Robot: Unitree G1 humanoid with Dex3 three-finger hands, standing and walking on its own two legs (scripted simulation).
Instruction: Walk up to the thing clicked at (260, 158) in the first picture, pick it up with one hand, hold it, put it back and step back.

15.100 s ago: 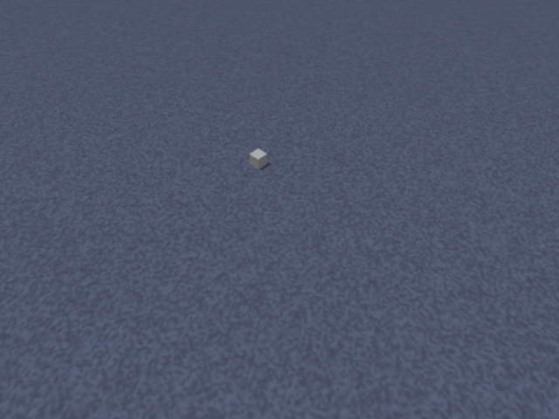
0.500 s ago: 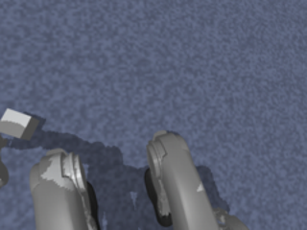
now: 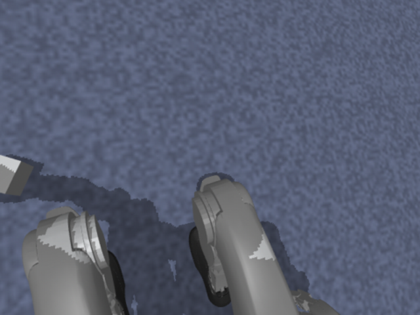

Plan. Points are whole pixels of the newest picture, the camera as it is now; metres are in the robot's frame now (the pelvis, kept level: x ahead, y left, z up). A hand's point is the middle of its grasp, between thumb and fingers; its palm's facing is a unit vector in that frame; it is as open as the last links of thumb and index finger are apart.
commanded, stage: rise first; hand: left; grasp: from above
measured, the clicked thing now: (2, 174) +0.42 +0.33 -0.28
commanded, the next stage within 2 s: none
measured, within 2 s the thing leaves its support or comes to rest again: neither
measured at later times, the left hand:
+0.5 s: hand out of the picture +0.39 +0.36 -0.18, palm faces -0.06 -0.42 -0.91, open 14.2 cm
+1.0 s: hand out of the picture +0.39 +0.37 -0.17, palm faces -0.09 -0.40 -0.91, open 14.3 cm
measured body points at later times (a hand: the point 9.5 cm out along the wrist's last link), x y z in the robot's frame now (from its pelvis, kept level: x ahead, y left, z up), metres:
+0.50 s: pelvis +0.00 +0.00 +0.00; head +0.25 +0.06 +0.37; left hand +0.40 +0.38 -0.13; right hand +0.03 -0.26 -0.10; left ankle +0.08 +0.14 -0.28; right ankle +0.10 -0.11 -0.28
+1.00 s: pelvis +0.00 +0.00 +0.00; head +0.24 +0.06 +0.37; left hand +0.39 +0.39 -0.12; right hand +0.03 -0.26 -0.10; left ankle +0.08 +0.14 -0.28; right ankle +0.10 -0.11 -0.28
